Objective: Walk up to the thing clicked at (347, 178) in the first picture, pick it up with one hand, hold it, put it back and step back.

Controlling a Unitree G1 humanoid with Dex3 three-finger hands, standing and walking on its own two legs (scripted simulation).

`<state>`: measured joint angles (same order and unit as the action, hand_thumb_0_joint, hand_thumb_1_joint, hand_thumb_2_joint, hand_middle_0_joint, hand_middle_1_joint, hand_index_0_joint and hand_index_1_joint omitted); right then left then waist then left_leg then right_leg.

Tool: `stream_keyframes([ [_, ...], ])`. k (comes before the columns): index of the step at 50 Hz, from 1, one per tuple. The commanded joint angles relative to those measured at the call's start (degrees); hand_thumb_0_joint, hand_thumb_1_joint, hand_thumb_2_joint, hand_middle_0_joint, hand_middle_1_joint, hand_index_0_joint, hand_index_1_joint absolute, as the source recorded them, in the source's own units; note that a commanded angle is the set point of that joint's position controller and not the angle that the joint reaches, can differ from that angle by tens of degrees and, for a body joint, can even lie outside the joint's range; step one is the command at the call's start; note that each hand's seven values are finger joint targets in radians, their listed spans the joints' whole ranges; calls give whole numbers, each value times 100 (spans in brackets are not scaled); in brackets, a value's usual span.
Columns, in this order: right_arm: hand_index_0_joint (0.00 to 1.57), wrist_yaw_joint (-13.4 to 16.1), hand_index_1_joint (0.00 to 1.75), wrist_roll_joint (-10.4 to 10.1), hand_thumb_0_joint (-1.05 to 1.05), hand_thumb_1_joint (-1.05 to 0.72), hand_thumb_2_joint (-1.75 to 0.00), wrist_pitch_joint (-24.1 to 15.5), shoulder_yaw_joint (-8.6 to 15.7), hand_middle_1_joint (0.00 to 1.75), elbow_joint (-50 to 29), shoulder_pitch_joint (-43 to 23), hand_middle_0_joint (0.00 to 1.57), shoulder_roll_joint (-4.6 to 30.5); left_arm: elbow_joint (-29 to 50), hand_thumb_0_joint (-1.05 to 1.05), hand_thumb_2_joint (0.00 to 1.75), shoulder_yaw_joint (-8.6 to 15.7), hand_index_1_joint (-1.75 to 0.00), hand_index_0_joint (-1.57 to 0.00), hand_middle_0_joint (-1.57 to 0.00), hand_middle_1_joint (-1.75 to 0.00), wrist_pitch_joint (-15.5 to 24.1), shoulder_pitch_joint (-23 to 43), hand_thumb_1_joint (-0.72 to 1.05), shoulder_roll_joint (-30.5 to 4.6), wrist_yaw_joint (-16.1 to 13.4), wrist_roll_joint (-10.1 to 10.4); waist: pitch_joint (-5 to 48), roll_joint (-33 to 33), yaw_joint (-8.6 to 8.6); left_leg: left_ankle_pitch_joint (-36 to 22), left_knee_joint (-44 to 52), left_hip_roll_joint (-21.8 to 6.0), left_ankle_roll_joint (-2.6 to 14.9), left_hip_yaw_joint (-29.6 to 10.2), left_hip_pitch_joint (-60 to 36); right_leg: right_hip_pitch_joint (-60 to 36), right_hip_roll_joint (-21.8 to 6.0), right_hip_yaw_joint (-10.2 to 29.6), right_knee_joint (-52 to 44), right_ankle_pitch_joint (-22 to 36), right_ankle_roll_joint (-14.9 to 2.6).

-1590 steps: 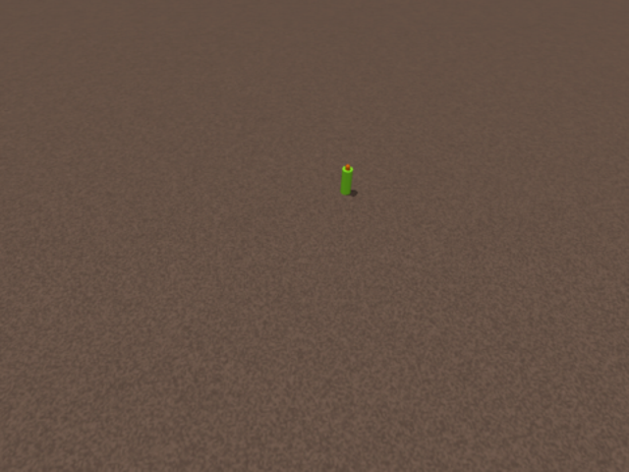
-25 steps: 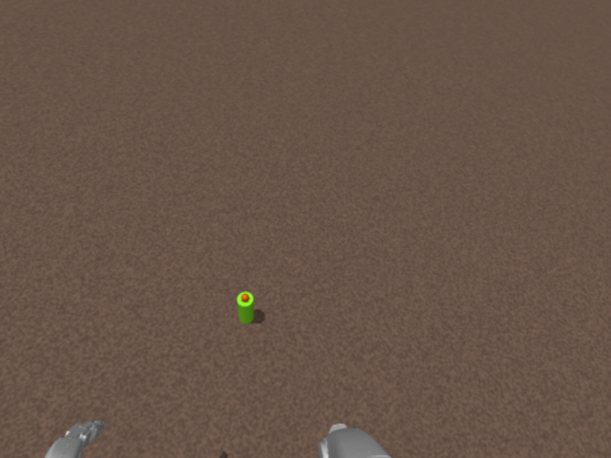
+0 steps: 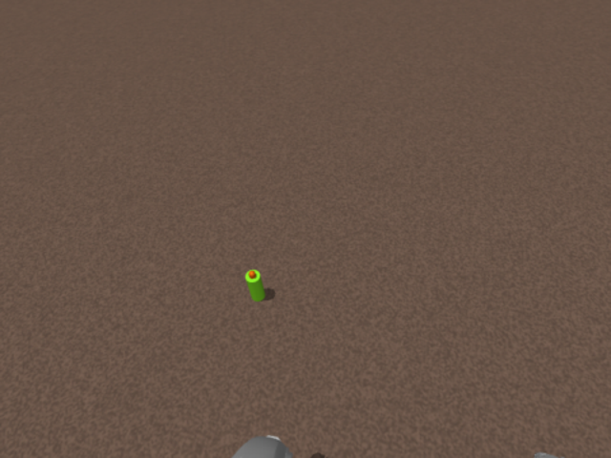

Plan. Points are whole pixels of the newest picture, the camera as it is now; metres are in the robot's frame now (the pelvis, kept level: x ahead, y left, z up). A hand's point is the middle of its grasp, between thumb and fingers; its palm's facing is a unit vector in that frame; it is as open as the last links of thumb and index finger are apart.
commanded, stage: step back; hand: left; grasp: from the side
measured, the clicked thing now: (255, 284) +0.74 +0.24 -0.68
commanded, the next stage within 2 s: stand in 1.82 s
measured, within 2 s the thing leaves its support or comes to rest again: neither
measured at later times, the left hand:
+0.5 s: hand out of the picture -0.08 +0.23 -0.16, palm faces +0.01 -0.93 -0.37, open 7.3 cm
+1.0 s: hand out of the picture -0.24 +0.22 -0.15, palm faces +0.14 -0.90 -0.42, open 7.3 cm
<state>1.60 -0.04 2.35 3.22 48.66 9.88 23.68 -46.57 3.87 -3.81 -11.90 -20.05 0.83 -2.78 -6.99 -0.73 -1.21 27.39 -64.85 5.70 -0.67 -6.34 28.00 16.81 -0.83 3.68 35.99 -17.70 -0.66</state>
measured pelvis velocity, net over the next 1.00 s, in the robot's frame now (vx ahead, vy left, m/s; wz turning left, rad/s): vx -0.28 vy -0.07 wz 0.14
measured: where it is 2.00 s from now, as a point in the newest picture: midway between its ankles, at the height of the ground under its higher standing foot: outside the picture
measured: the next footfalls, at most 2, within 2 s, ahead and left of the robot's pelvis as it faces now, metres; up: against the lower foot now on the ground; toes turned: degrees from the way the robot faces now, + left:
left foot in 0.18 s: -0.05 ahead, +0.10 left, +0.00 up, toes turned +3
right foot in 0.56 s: -0.19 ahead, -0.19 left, +0.00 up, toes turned +6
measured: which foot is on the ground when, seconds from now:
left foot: up 0.00-0.16, down 0.18-0.60, up 0.62-0.88, down 0.90-1.00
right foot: down 0.00-0.20, up 0.22-0.54, down 0.56-1.00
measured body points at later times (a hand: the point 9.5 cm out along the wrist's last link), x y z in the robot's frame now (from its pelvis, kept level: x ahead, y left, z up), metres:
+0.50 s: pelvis -0.16 -0.04 -0.01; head -0.10 -0.01 +0.44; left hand -0.08 +0.28 -0.14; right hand -0.01 -0.36 -0.09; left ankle -0.09 +0.10 -0.73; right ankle -0.21 -0.20 -0.69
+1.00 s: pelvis -0.28 -0.07 +0.00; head -0.28 -0.07 +0.44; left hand -0.25 +0.26 -0.12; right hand -0.20 -0.37 -0.13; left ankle -0.32 +0.04 -0.73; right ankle -0.23 -0.19 -0.71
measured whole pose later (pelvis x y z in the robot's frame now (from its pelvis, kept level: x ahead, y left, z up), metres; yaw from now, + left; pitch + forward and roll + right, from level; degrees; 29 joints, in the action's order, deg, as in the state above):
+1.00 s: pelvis -0.28 -0.07 +0.00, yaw +8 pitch -3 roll +1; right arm -1.1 2.7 0.9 2.8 55.8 15.7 20.0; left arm -52.0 4.0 -1.9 -11.9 -23.7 -0.3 -2.1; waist -3.5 2.2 -0.6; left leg 20.9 -34.1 2.7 1.7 -1.3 10.8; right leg 22.4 -2.8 0.3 46.5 -26.5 -0.6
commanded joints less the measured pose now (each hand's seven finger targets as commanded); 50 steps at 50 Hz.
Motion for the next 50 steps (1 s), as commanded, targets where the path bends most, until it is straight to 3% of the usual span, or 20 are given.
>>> stream_keyframes([
  [1,20,131,30,-14,0,-90,-90,-219,194,30,-392,161,20,916,784,0,90,485,-30,-20,-20,-30,203,439,90,-1427,-188,-14,620,1145,-70,129,458,-25,-55,120,76,-693,-942,728,-844,2359,-1056],
  [5,20,127,30,104,0,-90,-90,-300,206,30,-417,283,20,835,863,0,90,468,-30,-20,-20,-30,139,254,90,-1349,-254,36,1074,1327,-139,204,2454,-461,10,383,-114,-1781,-1296,947,-302,3323,-1150],
  [8,20,94,30,169,0,-90,-90,-333,297,30,-186,682,20,873,973,0,90,363,-30,-20,-20,-30,2,463,90,-1354,-184,161,1222,797,89,-2050,4387,-441,123,516,-1401,-984,-857,550,421,2412,-677],
  [10,20,68,30,291,0,-90,-90,-316,490,30,-297,402,20,1724,1041,0,90,272,-30,-20,-20,-30,-7,399,90,-1009,-164,190,1089,-1268,-13,-3530,4447,-2355,998,-2086,-2352,1345,437,-192,1838,-1247,-106],
  [11,20,54,30,291,0,-90,-90,-304,559,30,-422,348,20,2110,1072,0,90,388,-30,-20,-20,-30,-18,825,90,-1282,-257,119,969,-1293,373,-3496,4505,-3042,1752,-2613,-1152,904,447,443,2766,-2117,-7],
  [12,20,112,30,262,0,-90,-90,-346,576,30,-456,31,20,2000,985,0,90,457,-30,-20,-20,-30,-34,895,90,-1499,-262,99,626,-1257,285,-3322,4645,-3225,1923,-2776,-712,774,292,827,3562,-1915,-13],
  [15,20,138,30,257,0,-90,-90,-355,329,30,-548,-369,20,1264,648,0,90,442,-30,-20,-20,-30,-32,280,90,-1312,-190,216,618,-542,-167,-4242,4027,-1958,1262,-687,-1288,1226,713,898,4083,-1139,-12],
  [23,20,58,30,225,0,-90,-90,-202,380,30,-573,26,20,1267,527,0,90,287,-30,-20,-20,-30,171,169,90,-1165,-183,152,1221,-1151,244,-4091,3440,-1956,1423,-405,-2610,773,129,111,1036,-1151,310],
  [27,20,-30,30,146,0,-90,-90,1,368,30,-615,-353,20,1434,-27,0,90,314,-30,-20,-20,-30,249,-531,90,-1144,-168,135,1527,-1277,-77,-3202,2915,-1715,1049,-177,-1749,-687,239,-527,-1289,333,53],
  [28,20,-46,30,111,0,-90,-90,26,298,30,-641,-434,20,1211,-112,0,90,377,-30,-20,-20,-30,267,-599,90,-1378,-168,67,1375,-813,-110,-2345,2607,-1419,739,-130,-993,-949,64,-102,-1176,485,-42],
  [29,20,-33,30,66,0,-90,-90,11,210,30,-797,-497,20,903,-30,0,90,512,-30,-20,-20,-30,279,-647,90,-1893,-155,-8,1113,590,-178,-813,1780,-578,372,13,209,-917,-912,1589,-1379,236,-398],
  [30,20,80,30,59,0,-90,-90,20,268,30,-867,-624,20,884,200,0,90,631,-30,-20,-20,-30,224,-29,90,-2516,-141,5,763,1637,-295,787,519,-47,64,86,158,552,-2179,2723,-1918,-38,-1414],
  [31,20,125,30,68,0,-90,-90,46,405,30,-732,-521,20,1140,385,0,90,615,-30,-20,-20,-30,246,499,90,-2529,-179,25,274,1679,-156,838,-218,-383,11,-310,-212,1649,-2513,3141,-2202,-385,-1665],
  [34,20,21,30,16,0,-90,-90,48,307,30,-322,-77,20,1090,452,0,90,388,-30,-20,-20,-30,314,1073,90,-1670,-229,10,57,662,287,-21,-592,68,55,-354,-176,1058,-1289,946,-1364,822,-986],
  [41,20,-83,30,174,0,-90,-90,-194,230,30,-243,-149,20,946,139,0,90,517,-30,-20,-20,-30,432,-54,90,-1688,-228,-29,879,1293,-415,449,1931,-425,-127,206,348,-1514,-1381,1353,-1271,-1263,-1094],
  [43,20,-117,30,202,0,-90,-90,-257,271,30,-64,73,20,972,126,0,90,513,-30,-20,-20,-30,405,155,90,-1812,-179,5,868,1398,-263,636,3151,-615,34,399,-752,-758,-1545,1324,-1272,-1270,-1072],
  [45,20,-132,30,243,0,-90,-90,-308,362,30,296,653,20,920,107,0,90,376,-30,-20,-20,-30,341,212,90,-1659,-157,33,861,886,78,-562,4770,-406,246,459,-2164,43,-1088,618,-450,-712,-606],
  [47,20,-109,30,343,0,-90,-90,-369,463,30,235,426,20,1502,184,0,90,129,-30,-20,-20,-30,371,232,90,-906,-146,191,634,-1221,95,693,5318,-2167,848,-2448,-2738,2144,164,-656,1320,-1375,27],
  [48,20,-147,30,294,0,-90,-90,-354,466,30,180,293,20,1834,104,0,90,312,-30,-20,-20,-30,405,833,90,-1514,-190,115,166,-864,381,1967,5489,-2609,1468,-2907,-1134,1516,-285,5,1534,-1442,49],
  [50,20,-155,30,321,0,-90,-90,-389,346,30,74,-438,20,1306,-109,0,90,331,-30,-20,-20,-30,444,640,90,-1572,-72,158,-341,-480,28,1286,5312,-2024,1205,-1574,-372,621,-292,-51,1495,-946,-36],
])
